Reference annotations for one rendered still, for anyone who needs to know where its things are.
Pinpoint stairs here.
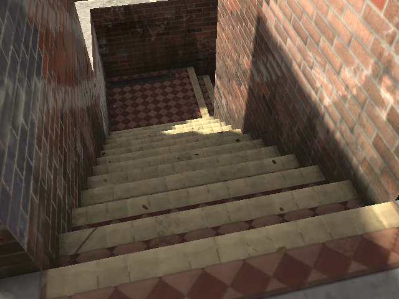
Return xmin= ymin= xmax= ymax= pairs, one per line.
xmin=59 ymin=116 xmax=365 ymax=267
xmin=196 ymin=75 xmax=215 ymax=116

